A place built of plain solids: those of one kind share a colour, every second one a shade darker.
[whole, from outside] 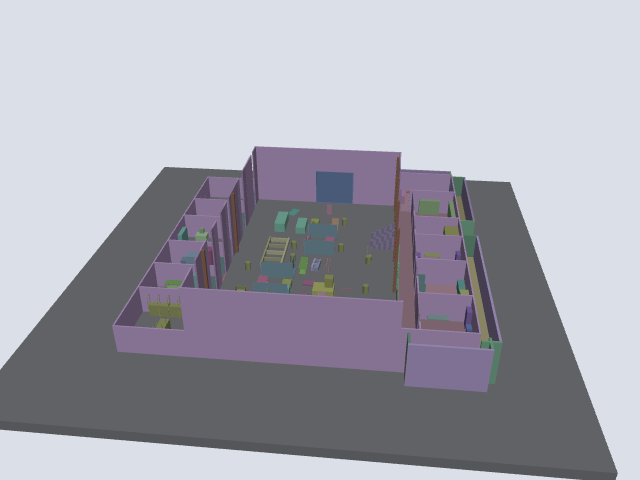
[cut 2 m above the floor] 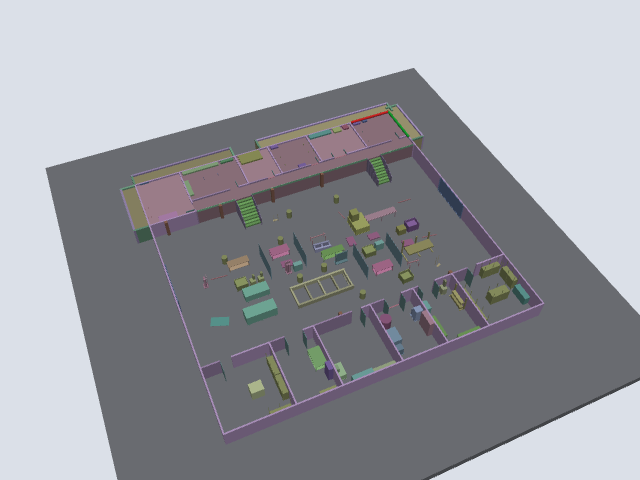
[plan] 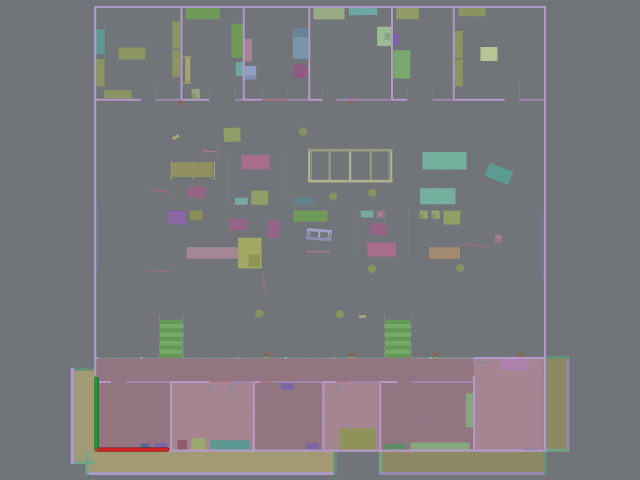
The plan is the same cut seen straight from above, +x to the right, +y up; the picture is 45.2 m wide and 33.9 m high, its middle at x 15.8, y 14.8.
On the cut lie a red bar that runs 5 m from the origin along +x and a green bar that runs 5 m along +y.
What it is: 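A small steel fabricator's works in a shed of 31.6 x 31.2 m, halls 7.4 m to the eaves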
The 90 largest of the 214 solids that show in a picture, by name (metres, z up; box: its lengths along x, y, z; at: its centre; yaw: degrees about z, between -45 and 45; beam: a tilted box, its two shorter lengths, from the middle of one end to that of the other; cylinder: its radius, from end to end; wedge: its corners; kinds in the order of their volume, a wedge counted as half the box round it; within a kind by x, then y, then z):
{
 "level_1": {"box": [5.28, 4.77, 1.85], "at": [2.64, 2.38, 0.88]},
 "level_2": {"box": [5.85, 4.77, 1.85], "at": [8.21, 2.38, 0.88]},
 "level_3": {"box": [26.67, 1.7, 1.85], "at": [13.34, 5.62, 0.88]},
 "level_4": {"box": [4.9, 4.77, 1.85], "at": [13.58, 2.38, 0.88]},
 "level_5": {"box": [4.03, 4.77, 1.85], "at": [18.05, 2.38, 0.88]},
 "level_6": {"box": [6.61, 4.77, 1.85], "at": [23.36, 2.38, 0.88]},
 "level_7": {"box": [4.94, 6.47, 1.85], "at": [29.14, 3.23, 0.88]},
 "wall_1": {"box": [0.15, 5.07, 4.75], "at": [-0.07, 2.38, 2.33]},
 "wall_2": {"box": [0.15, 2.0, 4.75], "at": [-0.07, 5.62, 2.33]},
 "wall_3": {"box": [0.15, 18.54, 7.45], "at": [-0.07, 15.59, 3.67]},
 "wall_4": {"box": [0.15, 6.77, 2.95], "at": [-0.07, 27.95, 1.43]},
 "wall_5": {"box": [3.15, 0.15, 7.45], "at": [1.58, 24.71, 3.67]},
 "wall_6": {"box": [5.58, 0.15, 4.75], "at": [2.64, -0.07, 2.33]},
 "wall_7": {"box": [6.32, 0.15, 2.95], "at": [3.01, 31.25, 1.43]},
 "wall_8": {"box": [3.19, 0.15, 4.75], "at": [3.68, 4.77, 2.33]},
 "wall_9": {"box": [1.81, 0.15, 7.45], "at": [5.11, 24.71, 3.67]},
 "wall_10": {"box": [0.15, 4.77, 4.75], "at": [5.28, 2.38, 2.33]},
 "wall_11": {"box": [0.15, 6.47, 2.95], "at": [6.02, 27.95, 1.43]},
 "wall_12": {"box": [2.7, 0.15, 4.75], "at": [6.63, 4.77, 2.33]},
 "wall_13": {"box": [1.97, 0.15, 7.45], "at": [7.0, 24.71, 3.67]},
 "wall_14": {"box": [6.15, 0.15, 4.75], "at": [8.21, -0.07, 2.33]},
 "wall_15": {"box": [4.7, 0.15, 2.95], "at": [8.22, 31.25, 1.43]},
 "wall_16": {"box": [0.15, 6.47, 2.95], "at": [10.42, 27.95, 1.43]},
 "wall_17": {"box": [1.28, 0.15, 7.45], "at": [11.06, 24.71, 3.67]},
 "wall_18": {"box": [0.15, 4.77, 4.75], "at": [11.13, 2.38, 2.33]},
 "wall_19": {"box": [4.92, 0.15, 2.95], "at": [12.73, 31.25, 1.43]},
 "wall_20": {"box": [5.2, 0.15, 4.75], "at": [13.58, -0.07, 2.33]},
 "wall_21": {"box": [3.52, 0.15, 4.75], "at": [14.27, 4.77, 2.33]},
 "wall_22": {"box": [1.54, 0.15, 7.45], "at": [14.27, 24.71, 3.67]},
 "wall_23": {"box": [0.15, 6.47, 2.95], "at": [15.04, 27.95, 1.43]},
 "wall_24": {"box": [0.15, 4.77, 4.75], "at": [16.03, 2.38, 2.33]},
 "wall_25": {"box": [6.15, 0.15, 2.95], "at": [17.96, 31.25, 1.43]},
 "wall_26": {"box": [4.33, 0.15, 4.75], "at": [18.05, -0.07, 2.33]},
 "wall_27": {"box": [3.96, 0.15, 7.45], "at": [18.91, 24.71, 3.67]},
 "wall_28": {"box": [2.25, 0.15, 4.75], "at": [18.93, 4.77, 2.33]},
 "wall_29": {"box": [0.15, 4.77, 4.75], "at": [20.06, 2.38, 2.33]},
 "wall_30": {"box": [0.15, 6.47, 2.95], "at": [20.89, 27.95, 1.43]},
 "wall_31": {"box": [1.06, 0.15, 7.45], "at": [21.42, 24.71, 3.67]},
 "wall_32": {"box": [4.65, 0.15, 2.95], "at": [23.07, 31.25, 1.43]},
 "wall_33": {"box": [6.91, 0.15, 4.75], "at": [23.36, -0.07, 2.33]},
 "wall_34": {"box": [4.42, 0.15, 4.75], "at": [24.46, 4.77, 2.33]},
 "wall_35": {"box": [1.49, 0.15, 7.45], "at": [24.5, 24.71, 3.67]},
 "wall_36": {"box": [0.15, 6.47, 2.95], "at": [25.24, 27.95, 1.43]},
 "wall_37": {"box": [0.15, 4.77, 4.75], "at": [26.67, 2.38, 2.33]},
 "wall_38": {"box": [3.6, 0.15, 7.45], "at": [27.04, 24.71, 3.67]},
 "wall_39": {"box": [6.67, 0.15, 2.95], "at": [28.43, 31.25, 1.43]},
 "wall_40": {"box": [5.24, 0.15, 4.75], "at": [29.14, -0.07, 2.33]},
 "wall_41": {"box": [4.94, 0.15, 7.45], "at": [29.14, 6.47, 3.67]},
 "wall_42": {"box": [1.73, 0.15, 7.45], "at": [30.75, 24.71, 3.67]},
 "wall_43": {"box": [0.15, 6.77, 4.75], "at": [31.68, 3.23, 2.33]},
 "wall_44": {"box": [0.15, 18.54, 7.45], "at": [31.68, 15.59, 3.67]},
 "wall_45": {"box": [0.15, 6.77, 2.95], "at": [31.68, 27.95, 1.43]},
 "street_1": {"box": [1.65, 6.8, 1.85], "at": [-0.97, 2.38, 0.88]},
 "street_2": {"box": [17.74, 1.65, 1.85], "at": [8.11, -0.97, 0.88]},
 "street_3": {"box": [11.85, 1.65, 1.85], "at": [25.89, -0.97, 0.88]},
 "street_4": {"box": [1.65, 6.79, 1.85], "at": [32.59, 3.23, 0.88]},
 "yard_wall_1": {"box": [0.22, 6.8, 4.45], "at": [-1.69, 2.38, 2.17]},
 "yard_wall_2": {"box": [17.74, 0.22, 4.45], "at": [8.11, -1.69, 2.17]},
 "yard_wall_3": {"box": [11.85, 0.22, 4.45], "at": [25.89, -1.69, 2.17]},
 "yard_wall_4": {"box": [0.22, 6.79, 4.45], "at": [33.3, 3.23, 2.17]},
 "yard_cheek_1": {"box": [1.65, 0.22, 4.45], "at": [-0.97, -0.91, 2.17]},
 "yard_cheek_2": {"box": [1.65, 0.22, 4.45], "at": [-0.97, 5.67, 2.17]},
 "yard_cheek_3": {"box": [0.22, 1.65, 4.45], "at": [-0.65, -0.97, 2.17]},
 "yard_cheek_4": {"box": [0.22, 1.65, 4.45], "at": [16.87, -0.97, 2.17]},
 "yard_cheek_5": {"box": [0.22, 1.65, 4.45], "at": [20.08, -0.97, 2.17]},
 "yard_cheek_6": {"box": [0.22, 1.65, 4.45], "at": [31.71, -0.97, 2.17]},
 "yard_cheek_7": {"box": [1.65, 0.22, 4.45], "at": [32.59, -0.05, 2.17]},
 "yard_cheek_8": {"box": [1.65, 0.22, 4.45], "at": [32.59, 6.52, 2.17]},
 "shelving_1": {"box": [0.56, 1.92, 1.3], "at": [0.3, 26.61, 0.6]},
 "shelving_2": {"box": [1.92, 0.56, 1.3], "at": [1.52, 25.09, 0.6]},
 "shelving_3": {"box": [1.92, 0.86, 1.3], "at": [2.52, 27.97, 0.6]},
 "shelving_4": {"box": [0.56, 1.92, 1.3], "at": [5.64, 27.28, 0.6]},
 "shelving_5": {"box": [0.56, 1.92, 1.3], "at": [5.64, 29.28, 0.6]},
 "shelving_6": {"box": [0.56, 1.92, 1.3], "at": [25.61, 26.61, 0.6]},
 "shelving_7": {"box": [0.56, 1.92, 1.3], "at": [25.61, 28.61, 0.6]},
 "shelving_8": {"box": [1.92, 0.56, 1.3], "at": [26.54, 30.88, 0.6]},
 "cubicles_1": {"box": [2.6, 1.5, 2.05], "at": [18.46, 0.75, 2.77]},
 "finished_stack_1": {"box": [2.52, 1.13, 0.82], "at": [24.12, 17.89, 0.49]},
 "finished_stack_2": {"box": [3.12, 1.23, 1.12], "at": [24.59, 20.4, 0.64]},
 "lockers_1": {"box": [1.8, 0.5, 1.85], "at": [23.07, 0.25, 2.67]},
 "lockers_2": {"box": [2.4, 0.5, 1.85], "at": [25.17, 0.25, 2.67]},
 "lockers_3": {"box": [0.5, 2.4, 1.85], "at": [26.35, 2.77, 2.67]},
 "band_saw_1": {"box": [1.64, 2.14, 0.81], "at": [10.84, 13.88, 0.45]},
 "compressor_1": {"box": [1.04, 1.5, 1.56], "at": [14.41, 28.36, 0.82]},
 "air_receiver_1": {"cylinder": 0.55, "from": [14.41, 26.73, 0.0], "to": [14.41, 26.73, 2.4]},
 "reception_desk_1": {"box": [2.0, 0.8, 1.15], "at": [29.57, 6.0, 2.33]},
 "counter_1": {"box": [2.8, 0.66, 0.95], "at": [9.43, 0.33, 2.23]},
 "panel_1": {"box": [0.5, 1.6, 2.15], "at": [10.74, 28.21, 1.02]},
 "vending_1": {"box": [1.0, 0.8, 1.9], "at": [7.23, 0.4, 2.7]},
 "pallet_stack_1": {"box": [1.2, 1.0, 1.25], "at": [27.74, 27.94, 0.57]}
}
